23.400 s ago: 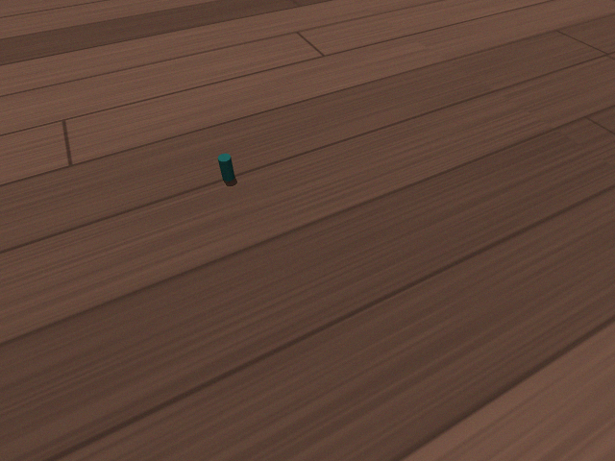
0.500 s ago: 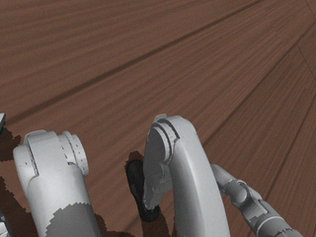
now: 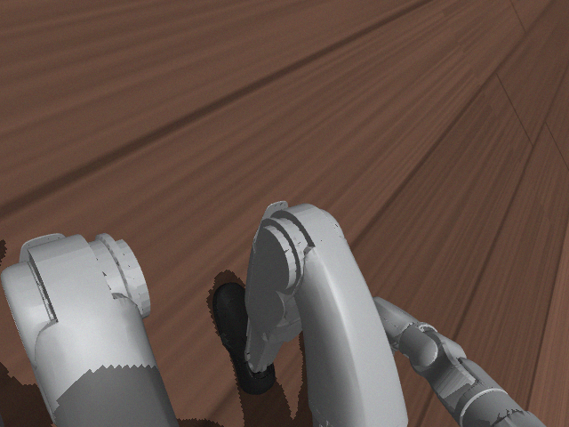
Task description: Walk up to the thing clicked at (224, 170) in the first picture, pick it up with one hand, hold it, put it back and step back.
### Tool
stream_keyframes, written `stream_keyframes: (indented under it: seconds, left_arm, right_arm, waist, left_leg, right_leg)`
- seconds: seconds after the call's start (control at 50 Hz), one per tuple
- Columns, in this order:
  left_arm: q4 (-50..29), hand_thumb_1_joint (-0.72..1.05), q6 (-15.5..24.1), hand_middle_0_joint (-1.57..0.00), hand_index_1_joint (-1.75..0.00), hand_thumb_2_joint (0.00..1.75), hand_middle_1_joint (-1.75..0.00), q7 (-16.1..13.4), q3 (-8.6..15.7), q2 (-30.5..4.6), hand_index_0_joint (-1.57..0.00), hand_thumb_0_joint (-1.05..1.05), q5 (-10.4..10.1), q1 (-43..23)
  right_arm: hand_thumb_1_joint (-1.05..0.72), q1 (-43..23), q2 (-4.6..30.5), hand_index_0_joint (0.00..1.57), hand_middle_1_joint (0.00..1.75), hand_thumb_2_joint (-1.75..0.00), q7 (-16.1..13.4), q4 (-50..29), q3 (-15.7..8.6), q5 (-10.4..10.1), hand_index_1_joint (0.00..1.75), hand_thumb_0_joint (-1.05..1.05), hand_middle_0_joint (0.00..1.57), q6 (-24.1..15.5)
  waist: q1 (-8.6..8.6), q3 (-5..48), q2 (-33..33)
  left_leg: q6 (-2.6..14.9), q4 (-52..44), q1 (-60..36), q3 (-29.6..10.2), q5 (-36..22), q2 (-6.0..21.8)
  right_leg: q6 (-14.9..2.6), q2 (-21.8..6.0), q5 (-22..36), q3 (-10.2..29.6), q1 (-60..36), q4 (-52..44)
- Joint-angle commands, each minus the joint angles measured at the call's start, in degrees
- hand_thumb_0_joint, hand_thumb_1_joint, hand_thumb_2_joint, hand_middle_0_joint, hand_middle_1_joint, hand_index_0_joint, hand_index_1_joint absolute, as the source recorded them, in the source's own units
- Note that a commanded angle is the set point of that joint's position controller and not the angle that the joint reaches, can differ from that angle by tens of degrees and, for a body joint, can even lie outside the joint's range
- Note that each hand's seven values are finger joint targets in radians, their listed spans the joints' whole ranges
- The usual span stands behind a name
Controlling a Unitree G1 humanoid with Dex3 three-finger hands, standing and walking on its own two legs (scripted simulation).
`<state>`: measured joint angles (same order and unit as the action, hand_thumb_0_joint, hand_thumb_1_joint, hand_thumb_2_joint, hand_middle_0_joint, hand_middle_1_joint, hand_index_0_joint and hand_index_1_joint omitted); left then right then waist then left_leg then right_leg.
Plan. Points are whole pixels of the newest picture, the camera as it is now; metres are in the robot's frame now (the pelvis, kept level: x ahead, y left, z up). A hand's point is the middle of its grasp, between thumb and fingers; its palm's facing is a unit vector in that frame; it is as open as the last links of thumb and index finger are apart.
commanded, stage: loosen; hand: left
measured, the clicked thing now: out of the picture +0.37 +0.30 -0.21
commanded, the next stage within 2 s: open in 0.18 s
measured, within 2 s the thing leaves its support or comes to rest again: rests again in 1.04 s
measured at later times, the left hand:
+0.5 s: hand out of the picture +0.38 +0.30 -0.18, palm faces +0.41 -0.91 +0.01, open 10.5 cm
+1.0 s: hand out of the picture +0.38 +0.32 -0.16, palm faces +0.43 -0.90 +0.01, open 15.9 cm
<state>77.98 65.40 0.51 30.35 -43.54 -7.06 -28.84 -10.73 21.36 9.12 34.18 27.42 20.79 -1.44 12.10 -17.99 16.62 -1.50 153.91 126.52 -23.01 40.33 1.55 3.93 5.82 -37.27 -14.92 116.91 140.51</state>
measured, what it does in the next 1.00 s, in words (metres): stands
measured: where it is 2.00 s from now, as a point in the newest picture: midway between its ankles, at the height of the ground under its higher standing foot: (181, 392)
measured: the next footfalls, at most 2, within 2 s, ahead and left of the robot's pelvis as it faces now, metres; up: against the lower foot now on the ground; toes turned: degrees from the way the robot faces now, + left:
none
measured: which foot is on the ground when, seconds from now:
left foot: down 0.00-1.00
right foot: down 0.00-1.00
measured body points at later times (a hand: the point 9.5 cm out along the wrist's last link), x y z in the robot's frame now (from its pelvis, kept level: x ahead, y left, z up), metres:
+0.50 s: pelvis +0.00 +0.00 +0.00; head +0.20 +0.21 +0.34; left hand +0.35 +0.35 -0.18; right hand +0.19 -0.23 -0.02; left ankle +0.08 +0.13 -0.24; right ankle +0.13 -0.12 -0.24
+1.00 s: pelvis +0.00 +0.00 +0.00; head +0.20 +0.21 +0.34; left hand +0.35 +0.37 -0.16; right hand +0.19 -0.23 -0.02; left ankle +0.08 +0.13 -0.24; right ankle +0.13 -0.12 -0.24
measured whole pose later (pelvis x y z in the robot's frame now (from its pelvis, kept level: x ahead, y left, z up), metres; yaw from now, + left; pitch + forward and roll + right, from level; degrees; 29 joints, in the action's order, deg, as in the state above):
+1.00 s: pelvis +0.00 +0.00 +0.00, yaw -1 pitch +9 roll -18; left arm 71.4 63.5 1.8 32.2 -44.6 -6.5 -28.3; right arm -10.1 20.7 8.8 32.0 27.5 20.1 -0.4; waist 10.4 -17.5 17.2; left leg -0.8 153.6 125.8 -23.4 40.3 2.2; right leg 3.5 6.3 -36.6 -15.4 115.9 139.3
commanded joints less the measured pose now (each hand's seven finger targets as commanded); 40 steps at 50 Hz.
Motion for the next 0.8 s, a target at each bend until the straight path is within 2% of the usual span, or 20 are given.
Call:
stream_keyframes:
  seconds: [0.0,0.06,0.1,0.12,0.18,0.22,0.28,0.34,0.38,0.4,0.42,0.48,0.5,0.62,0.64,0.66,0.68,0.7,0.72,0.78]
  left_arm:
    - [-8.45,0.3,5.59,-1.31,-1.4,1.29,-1.39,-0.04,0.09,-10.47,-1.31,0.0,-0.21,-11.09]
    - [-6.98,0.3,5.51,-1.33,-1.42,1.31,-1.41,-0.09,-0.87,-9.5,-1.33,0.0,-0.54,-10.91]
    - [-6.81,0.24,5.59,-1.36,-1.36,1.24,-1.36,-0.05,0.13,-10.92,-1.37,0.0,-0.58,-10.31]
    - [-7.02,0.17,5.78,-1.28,-1.28,1.16,-1.28,0.09,-0.62,-9.94,-1.3,0.0,-0.6,-10.69]
    - [-7.47,0.11,5.93,-1.15,-1.07,0.92,-1.09,0.39,-0.25,-10.41,-1.17,0.0,-1.36,-10.39]
    - [-7.54,0.01,6.08,-1.08,-0.96,0.76,-0.98,0.53,-1.04,-9.89,-1.1,0.0,-1.27,-10.89]
    - [-7.26,-0.15,6.0,-0.94,-0.83,0.68,-0.83,0.53,-1.59,-9.25,-0.96,0.0,-1.1,-11.69]
    - [-7.1,-0.25,5.84,-0.78,-0.66,0.51,-0.66,0.45,-1.35,-9.97,-0.78,0.0,-0.93,-11.26]
    - [-6.78,-0.29,5.88,-0.71,-0.59,0.46,-0.59,0.34,-1.7,-9.41,-0.71,0.0,-1.03,-11.53]
    - [-6.68,-0.31,5.62,-0.7,-0.58,0.45,-0.58,0.2,-1.14,-10.19,-0.7,0.0,-1.03,-10.58]
    - [-6.62,-0.32,5.73,-0.69,-0.57,0.45,-0.56,0.27,-2.35,-8.58,-0.69,0.0,-1.02,-11.58]
    - [-6.36,-0.34,5.58,-0.62,-0.5,0.4,-0.49,0.23,-2.1,-9.05,-0.61,0.0,-0.81,-11.0]
    - [-5.51,-0.33,5.52,-0.61,-0.48,0.39,-0.48,-0.12,-0.83,-10.21,-0.6,0.0,-0.68,-10.53]
    - [-6.12,-0.37,5.25,-0.49,-0.38,0.34,-0.37,-0.14,-1.96,-8.46,-0.48,0.0,-0.86,-9.69]
    - [-6.63,-0.38,5.31,-0.46,-0.36,0.33,-0.34,-0.29,-1.79,-9.63,-0.45,0.0,-0.85,-10.8]
    - [-6.67,-0.37,5.58,-0.45,-0.34,0.31,-0.33,-0.15,-2.66,-7.83,-0.43,0.0,-1.04,-11.2]
    - [-6.5,-0.38,5.63,-0.43,-0.32,0.3,-0.31,-0.38,-1.2,-10.02,-0.42,0.0,-0.87,-10.48]
    - [-6.74,-0.39,5.56,-0.4,-0.29,0.28,-0.28,-0.42,-1.37,-10.08,-0.39,0.0,-0.77,-10.94]
    - [-7.14,-0.42,5.64,-0.37,-0.27,0.26,-0.26,-0.18,-3.14,-8.37,-0.36,0.0,-0.69,-12.23]
    - [-6.39,-0.32,5.7,-0.25,-0.2,0.25,-0.19,-0.19,-2.13,-9.86,-0.25,0.0,-0.26,-12.02]
  right_arm:
    - [-0.9,0.5,20.62,0.2,0.3,-0.9,-1.18,-1.11,-6.71,0.15,0.3,0.0,0.2,0.7]
    - [-0.9,-0.38,20.73,0.2,0.3,-0.9,-1.05,-1.81,-6.46,0.0,0.3,0.0,0.2,0.73]
    - [-0.91,-0.34,20.85,0.2,0.3,-0.9,-1.02,-1.81,-6.46,0.02,0.3,0.0,0.2,0.63]
    - [-0.91,-0.18,20.96,0.2,0.3,-0.89,-1.02,-1.69,-6.42,0.23,0.3,0.0,0.2,0.61]
    - [-0.91,0.17,20.68,0.2,0.3,-0.89,-1.09,-1.8,-6.12,0.18,0.3,0.0,0.2,0.32]
    - [-0.91,-0.65,20.72,0.2,0.3,-0.89,-1.1,-2.0,-6.17,0.05,0.3,0.0,0.2,0.15]
    - [-0.91,-0.21,20.99,0.2,0.3,-0.9,-1.16,-2.01,-6.26,0.16,0.3,0.0,0.2,0.21]
    - [-0.91,-0.11,20.81,0.2,0.3,-0.9,-1.11,-1.92,-6.29,0.02,0.3,0.0,0.2,0.23]
    - [-0.91,-0.38,20.81,0.2,0.3,-0.9,-0.97,-2.11,-6.04,0.08,0.3,0.0,0.2,0.23]
    - [-0.91,-0.16,20.79,0.2,0.3,-0.9,-1.01,-2.33,-6.02,0.0,0.3,0.0,0.2,0.16]
    - [-0.92,-0.87,20.72,0.2,0.3,-0.9,-0.9,-2.86,-5.91,-0.02,0.3,0.0,0.2,0.22]
    - [-0.91,-0.73,20.83,0.2,0.3,-0.9,-0.9,-2.86,-6.1,0.02,0.3,0.0,0.2,0.37]
    - [-0.91,-0.53,21.22,0.2,0.3,-0.9,-0.86,-2.65,-6.14,-0.07,0.3,0.0,0.2,0.46]
    - [-0.91,-0.52,20.66,0.2,0.3,-0.9,-0.9,-2.75,-6.09,0.14,0.3,0.0,0.2,0.48]
    - [-0.91,-0.47,20.61,0.2,0.3,-0.9,-0.9,-2.76,-5.97,0.09,0.3,0.0,0.2,0.4]
    - [-0.91,-0.9,20.58,0.2,0.3,-0.9,-0.8,-3.12,-5.79,0.07,0.3,0.0,0.2,0.4]
    - [-0.91,-0.41,20.81,0.2,0.3,-0.9,-0.84,-2.64,-5.95,0.08,0.3,0.0,0.2,0.37]
    - [-0.91,-0.39,20.69,0.2,0.3,-0.9,-0.84,-2.76,-5.95,0.16,0.3,0.0,0.2,0.42]
    - [-0.91,-1.06,20.34,0.2,0.3,-0.9,-0.8,-3.29,-5.72,0.13,0.3,0.0,0.2,0.45]
    - [-0.88,-0.6,20.51,0.2,0.3,-0.9,-0.88,-2.76,-5.71,0.12,0.3,0.0,0.2,0.55]
  waist:
    - [5.69,32.43,-33.54]
    - [5.9,29.71,-30.97]
    - [5.37,30.23,-30.58]
    - [6.13,30.54,-30.97]
    - [5.78,32.34,-30.37]
    - [5.76,30.38,-31.0]
    - [6.62,30.15,-30.87]
    - [5.93,29.88,-30.89]
    - [6.23,29.56,-30.87]
    - [5.51,29.9,-31.18]
    - [6.15,29.38,-30.84]
    - [5.96,28.44,-31.16]
    - [5.83,27.9,-31.33]
    - [5.66,29.6,-30.83]
    - [5.78,29.21,-31.11]
    - [6.22,28.85,-30.26]
    - [5.58,29.54,-31.05]
    - [5.63,29.81,-30.74]
    - [6.42,28.8,-30.58]
    - [6.06,28.37,-30.78]
  left_leg:
    - [-0.89,-19.27,-23.37,6.24,-8.51,3.45]
    - [-0.33,-19.27,-20.33,6.52,-4.23,3.23]
    - [-0.16,-18.98,-20.03,6.61,-2.91,3.28]
    - [-0.34,-19.08,-21.12,6.15,-3.65,3.36]
    - [-0.02,-18.17,-20.87,6.64,-4.59,3.1]
    - [-0.14,-18.82,-20.33,6.52,-3.63,3.19]
    - [-0.38,-19.36,-21.25,5.76,-3.92,3.42]
    - [-0.37,-19.63,-21.32,5.71,-3.56,3.56]
    - [-0.35,-19.55,-20.7,5.47,-3.73,3.44]
    - [-0.33,-19.56,-21.24,5.76,-4.2,3.47]
    - [-0.59,-20.02,-21.32,5.29,-3.9,3.57]
    - [-0.48,-20.42,-21.1,5.18,-2.24,3.57]
    - [-0.58,-20.75,-20.7,4.79,-1.88,3.63]
    - [-0.63,-20.04,-22.38,5.12,-5.5,3.65]
    - [-0.39,-19.79,-21.24,5.5,-4.25,3.57]
    - [-0.48,-20.18,-21.13,4.94,-3.67,3.67]
    - [-0.45,-20.14,-21.72,5.03,-3.95,3.69]
    - [-0.37,-19.9,-21.64,5.26,-3.94,3.66]
    - [-0.35,-20.15,-20.93,5.13,-2.78,3.64]
    - [-0.28,-20.17,-20.6,5.14,-1.87,3.77]
  right_leg:
    - [-4.36,1.4,12.83,-6.55,-12.99,-9.32]
    - [-4.13,1.44,9.7,-6.86,-12.45,-10.56]
    - [-4.13,1.66,8.8,-6.8,-12.35,-10.71]
    - [-4.02,1.64,9.5,-7.07,-12.5,-10.39]
    - [-4.04,2.06,10.45,-6.9,-14.12,-10.83]
    - [-4.19,1.97,9.66,-6.94,-12.74,-10.68]
    - [-4.1,1.89,9.87,-7.38,-12.32,-10.4]
    - [-4.23,1.92,9.55,-7.19,-11.95,-10.4]
    - [-4.21,1.93,9.79,-7.38,-11.99,-10.12]
    - [-4.3,2.02,10.12,-7.25,-12.28,-10.27]
    - [-4.2,1.82,9.7,-7.54,-11.82,-10.21]
    - [-4.21,1.87,8.58,-7.54,-11.17,-10.55]
    - [-4.24,1.79,8.27,-7.79,-10.79,-10.07]
    - [-4.29,2.11,10.73,-7.53,-11.99,-10.29]
    - [-4.36,2.13,9.88,-7.37,-11.95,-10.54]
    - [-4.2,1.98,9.53,-7.7,-11.77,-10.43]
    - [-4.26,2.13,9.72,-7.51,-12.19,-10.37]
    - [-4.28,2.09,9.7,-7.35,-12.08,-10.59]
    - [-4.24,2.05,8.71,-7.55,-11.63,-10.66]
    - [-4.12,2.05,8.14,-7.36,-11.79,-10.84]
